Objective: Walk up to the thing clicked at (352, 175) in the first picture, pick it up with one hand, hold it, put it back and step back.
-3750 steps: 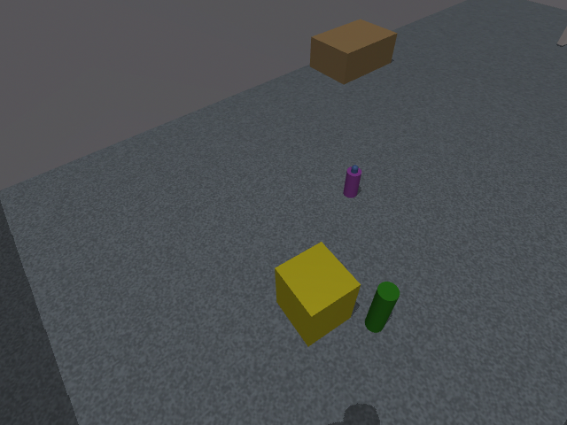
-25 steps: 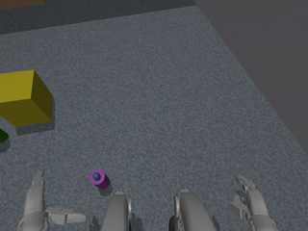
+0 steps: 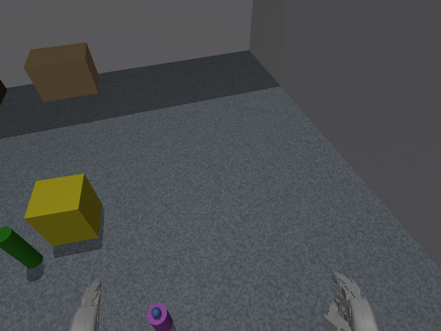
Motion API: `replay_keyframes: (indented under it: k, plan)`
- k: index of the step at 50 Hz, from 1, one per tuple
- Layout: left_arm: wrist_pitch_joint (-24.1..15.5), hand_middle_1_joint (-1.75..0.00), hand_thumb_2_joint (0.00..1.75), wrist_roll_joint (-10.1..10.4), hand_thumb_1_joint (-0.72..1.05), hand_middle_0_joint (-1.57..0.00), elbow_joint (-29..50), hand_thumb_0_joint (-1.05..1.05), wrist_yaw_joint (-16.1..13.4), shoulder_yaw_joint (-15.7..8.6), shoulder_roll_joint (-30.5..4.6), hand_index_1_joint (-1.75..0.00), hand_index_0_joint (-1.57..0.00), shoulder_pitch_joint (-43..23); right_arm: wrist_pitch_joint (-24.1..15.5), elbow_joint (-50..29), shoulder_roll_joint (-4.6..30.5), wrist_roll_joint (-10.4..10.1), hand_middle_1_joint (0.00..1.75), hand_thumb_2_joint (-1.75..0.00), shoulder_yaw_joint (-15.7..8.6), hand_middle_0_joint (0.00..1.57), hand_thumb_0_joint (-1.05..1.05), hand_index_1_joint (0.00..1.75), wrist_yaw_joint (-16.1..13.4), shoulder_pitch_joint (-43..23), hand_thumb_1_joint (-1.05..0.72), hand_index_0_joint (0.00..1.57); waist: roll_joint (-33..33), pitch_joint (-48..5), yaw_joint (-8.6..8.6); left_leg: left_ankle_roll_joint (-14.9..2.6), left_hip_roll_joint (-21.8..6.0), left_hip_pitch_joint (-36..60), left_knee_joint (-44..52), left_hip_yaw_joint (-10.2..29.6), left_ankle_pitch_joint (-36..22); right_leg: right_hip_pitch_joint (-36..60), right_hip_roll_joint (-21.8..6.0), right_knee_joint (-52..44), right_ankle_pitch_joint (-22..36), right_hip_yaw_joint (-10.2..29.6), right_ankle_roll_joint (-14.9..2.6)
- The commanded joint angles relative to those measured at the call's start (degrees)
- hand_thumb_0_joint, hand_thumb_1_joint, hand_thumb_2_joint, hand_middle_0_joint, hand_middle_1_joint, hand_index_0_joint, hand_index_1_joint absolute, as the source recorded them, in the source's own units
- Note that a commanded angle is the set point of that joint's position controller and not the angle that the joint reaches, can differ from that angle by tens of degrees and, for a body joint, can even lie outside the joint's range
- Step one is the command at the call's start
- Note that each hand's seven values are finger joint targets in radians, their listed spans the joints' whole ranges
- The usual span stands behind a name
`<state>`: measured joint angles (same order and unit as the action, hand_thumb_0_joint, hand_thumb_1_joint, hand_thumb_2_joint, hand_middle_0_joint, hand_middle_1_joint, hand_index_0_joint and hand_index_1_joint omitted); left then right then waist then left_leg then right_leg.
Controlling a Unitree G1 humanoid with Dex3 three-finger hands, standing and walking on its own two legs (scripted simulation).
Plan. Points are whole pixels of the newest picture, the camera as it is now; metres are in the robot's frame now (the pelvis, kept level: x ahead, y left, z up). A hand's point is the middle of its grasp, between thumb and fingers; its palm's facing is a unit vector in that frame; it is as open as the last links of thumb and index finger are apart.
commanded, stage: home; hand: left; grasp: from the side
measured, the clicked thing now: (159, 317) +0.32 +0.23 -0.63
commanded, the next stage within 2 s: stand in 1.64 s
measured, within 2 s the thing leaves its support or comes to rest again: neither
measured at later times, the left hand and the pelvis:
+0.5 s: hand out of the picture +0.16 +0.16 -0.05, palm faces +0.11 -0.95 -0.28, open 17.6 cm; pelvis -0.01 -0.02 +0.01, yaw +1 degrees
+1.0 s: hand out of the picture +0.15 +0.16 -0.05, palm faces +0.11 -0.96 -0.27, open 17.5 cm; pelvis -0.01 -0.02 +0.01, yaw +1 degrees
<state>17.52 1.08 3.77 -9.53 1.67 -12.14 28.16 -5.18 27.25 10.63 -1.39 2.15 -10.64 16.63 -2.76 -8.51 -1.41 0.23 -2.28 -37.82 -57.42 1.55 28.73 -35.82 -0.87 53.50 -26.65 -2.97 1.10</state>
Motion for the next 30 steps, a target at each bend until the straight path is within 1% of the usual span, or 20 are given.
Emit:
replay_keyframes:
  k: [1,3,5,6,7,8,9,10,11,12,13,14,18,20,21,23,25,26,28,30]
  plan:
    - [-3.24,-0.06,0.06,-0.84,-0.55,-0.05,8.09,0.00,0.04,-3.97,-5.56,-0.06,-0.05,-2.04,-3.66,-8.97,7.79,0.70,0.30,-0.90,-3.21,0.20,0.00,0.30,-0.64,-3.62,-0.90,0.20,0.85,-1.74,-0.52,-0.30,1.35,3.82,11.10,-0.06,-12.72,3.56,2.31,-8.26,9.99,-1.51,-1.74]
    - [-3.69,-0.05,0.05,-1.05,-0.56,-0.05,8.90,0.00,0.31,-3.59,-5.63,-0.05,-0.05,-3.39,-4.01,-9.11,7.69,0.75,0.30,-0.90,-3.13,0.20,0.00,0.30,-0.62,-3.87,-0.90,0.20,-0.58,-3.58,-0.51,-0.24,1.50,5.17,11.16,-0.20,-13.25,4.06,2.26,-8.18,10.50,-1.14,-1.87]
    - [-4.17,-0.05,0.04,-0.98,-0.57,-0.05,11.52,0.00,0.21,-4.51,-6.77,-0.05,-0.05,-4.86,-4.29,-8.56,7.67,0.83,0.30,-0.90,-3.12,0.20,0.00,0.30,-0.65,-3.32,-0.90,0.20,-1.36,-5.36,-0.26,-0.13,1.61,6.58,11.18,-0.36,-14.41,5.72,2.10,-8.19,11.72,-0.99,-1.84]
    - [-3.86,-0.06,0.05,-1.01,-0.55,-0.05,7.92,0.00,0.31,-3.60,-5.38,-0.06,-0.05,-3.44,-4.43,-8.76,7.66,0.78,0.30,-0.90,-3.00,0.20,0.00,0.30,-0.68,-3.76,-0.90,0.20,-0.98,-4.54,-0.65,-0.13,1.68,6.39,11.42,-0.37,-13.69,5.19,2.23,-8.30,11.21,-0.97,-1.82]
    - [-3.95,-0.05,0.04,-0.97,-0.58,-0.05,9.18,0.00,0.47,-3.04,-5.24,-0.05,-0.05,-4.27,-4.57,-8.72,7.60,0.82,0.30,-0.90,-2.85,0.20,0.00,0.30,-0.72,-4.13,-0.90,0.20,-1.73,-4.22,-0.55,-0.07,1.73,6.72,11.56,-0.44,-13.38,5.00,2.25,-8.67,10.98,-0.99,-1.82]
    - [-4.01,-0.05,0.04,-1.01,-0.58,-0.05,9.21,0.00,0.33,-3.71,-5.72,-0.05,-0.05,-5.00,-4.64,-8.67,7.59,0.83,0.30,-0.90,-2.87,0.20,0.00,0.30,-0.78,-4.09,-0.90,0.20,-1.15,-4.47,-0.80,-0.13,1.69,6.78,11.62,-0.30,-12.94,5.36,2.21,-8.90,10.60,-1.02,-1.77]
    - [-4.20,-0.05,0.03,-1.01,-0.59,-0.05,10.30,0.00,0.19,-4.07,-6.33,-0.05,-0.04,-5.03,-4.72,-8.17,7.54,0.84,0.30,-0.90,-2.84,0.20,0.00,0.30,-0.82,-3.89,-0.90,0.20,-1.11,-4.98,-0.18,-0.04,1.64,7.21,11.75,-0.16,-13.72,6.20,2.16,-8.72,11.25,-1.11,-1.80]
    - [-4.04,-0.05,0.03,-1.08,-0.60,-0.04,8.66,0.00,0.33,-3.66,-6.00,-0.05,-0.04,-3.75,-4.67,-7.88,7.62,0.88,0.30,-0.90,-2.89,0.20,0.00,0.30,-0.85,-3.66,-0.90,0.20,-1.17,-5.83,-0.42,-0.12,1.81,7.63,11.34,-0.48,-14.80,6.26,2.12,-8.98,12.38,-0.80,-1.78]
    - [-4.26,-0.05,0.02,-1.00,-0.61,-0.04,10.53,0.00,0.32,-4.25,-6.93,-0.05,-0.04,-5.28,-4.65,-7.55,7.79,0.88,0.30,-0.90,-2.96,0.20,0.00,0.30,-0.87,-3.46,-0.90,0.20,-0.99,-5.90,-0.37,-0.12,1.75,7.94,10.97,-0.55,-16.18,6.66,2.02,-8.99,13.65,-0.80,-1.69]
    - [-3.90,-0.05,0.03,-0.92,-0.60,-0.04,6.55,0.00,0.41,-3.86,-5.55,-0.05,-0.04,-2.13,-4.61,-7.59,7.49,0.86,0.30,-0.90,-2.79,0.20,0.00,0.30,-0.82,-3.73,-0.90,0.20,0.48,-4.25,-0.29,-0.21,1.84,6.86,10.93,-0.60,-15.47,6.41,2.08,-9.32,13.11,-0.94,-1.56]
    - [-3.74,-0.05,0.04,-0.91,-0.58,-0.05,4.29,0.00,0.70,-2.34,-3.68,-0.05,-0.05,-0.61,-4.69,-7.81,7.48,0.87,0.30,-0.90,-2.76,0.20,0.00,0.30,-0.74,-4.23,-0.90,0.20,1.88,-3.13,-0.70,-0.32,1.81,6.37,10.93,-0.58,-15.07,6.14,2.11,-9.60,13.01,-0.98,-1.47]
    - [-3.86,-0.05,0.03,-0.80,-0.59,-0.04,5.62,0.00,0.66,-3.30,-4.59,-0.05,-0.04,-2.15,-4.66,-7.60,7.62,0.85,0.30,-0.90,-2.92,0.20,0.00,0.30,-0.74,-3.99,-0.90,0.20,1.10,-3.63,-0.40,-0.34,1.92,6.30,10.78,-0.88,-15.15,6.17,1.94,-9.70,13.22,-0.69,-1.47]
    - [-4.31,-0.05,0.04,-0.81,-0.58,-0.05,7.49,0.00,0.77,-4.89,-6.80,-0.05,-0.05,-3.08,-4.45,-7.63,7.78,0.77,0.30,-0.90,-3.02,0.20,0.00,0.30,-0.63,-4.08,-0.90,0.20,1.84,-3.12,0.16,-0.58,2.29,5.73,10.55,-1.44,-14.45,6.61,1.51,-10.94,13.13,-0.43,-1.06]
    - [-4.40,-0.05,0.04,-0.63,-0.57,-0.05,6.14,0.00,0.87,-4.77,-6.20,-0.05,-0.05,-2.66,-4.49,-7.53,7.51,0.69,0.30,-0.90,-2.89,0.20,0.00,0.30,-0.49,-4.39,-0.90,0.20,3.10,-1.94,0.24,-0.74,2.30,5.08,10.78,-1.56,-13.33,6.66,1.47,-11.26,12.37,-0.30,-0.95]
    - [-4.19,-0.06,0.05,-0.68,-0.57,-0.05,2.76,0.00,1.16,-3.32,-4.11,-0.05,-0.05,-0.77,-4.50,-7.89,7.44,0.76,0.30,-0.90,-2.80,0.20,0.00,0.30,-0.43,-4.94,-0.90,0.20,3.22,-1.31,-0.15,-0.75,2.28,4.84,10.97,-1.56,-12.41,5.92,1.56,-11.21,11.35,-0.23,-1.01]
    - [-4.59,-0.05,0.04,-0.68,-0.58,-0.05,5.33,0.00,1.13,-4.57,-5.53,-0.05,-0.05,-3.10,-4.49,-8.10,7.67,0.69,0.30,-0.90,-3.08,0.20,0.00,0.30,-0.55,-4.98,-0.90,0.20,1.40,-2.25,0.07,-0.62,2.23,5.32,11.42,-1.70,-11.62,5.62,1.53,-11.18,10.35,-0.12,-1.21]
    - [-4.87,-0.05,0.04,-0.67,-0.58,-0.05,6.99,0.00,1.17,-4.76,-6.29,-0.05,-0.05,-3.72,-4.43,-7.90,7.61,0.70,0.30,-0.90,-3.04,0.20,0.00,0.30,-0.51,-4.36,-0.90,0.20,0.99,-2.97,0.01,-0.69,2.41,5.86,11.08,-1.85,-11.94,6.24,1.34,-11.54,10.92,0.10,-1.06]
    - [-4.70,-0.05,0.04,-0.67,-0.58,-0.05,4.91,0.00,1.22,-4.20,-5.15,-0.05,-0.05,-2.47,-4.60,-7.93,7.49,0.67,0.30,-0.90,-2.93,0.20,0.00,0.30,-0.50,-4.74,-0.90,0.20,2.16,-2.73,-0.20,-0.75,2.28,5.84,11.01,-1.77,-12.11,6.44,1.41,-11.35,11.20,0.04,-0.98]
    - [-5.05,-0.06,0.05,-0.57,-0.56,-0.05,8.33,0.00,1.15,-4.95,-6.73,-0.06,-0.05,-5.09,-4.62,-7.68,7.67,0.66,0.30,-0.90,-3.10,0.20,0.00,0.30,-0.61,-4.31,-0.90,0.20,0.71,-4.38,-0.19,-0.72,2.28,6.95,10.81,-1.89,-13.56,6.64,1.28,-11.15,12.94,0.29,-1.05]
    - [-4.80,-0.05,0.04,-0.65,-0.58,-0.05,5.16,0.00,1.30,-3.72,-5.00,-0.05,-0.05,-3.07,-4.68,-7.85,7.54,0.67,0.30,-0.90,-2.95,0.20,0.00,0.30,-0.68,-4.79,-0.90,0.20,2.37,-3.39,-0.44,-0.91,2.24,6.57,10.78,-1.75,-12.61,6.25,1.25,-11.55,11.97,0.29,-0.90]
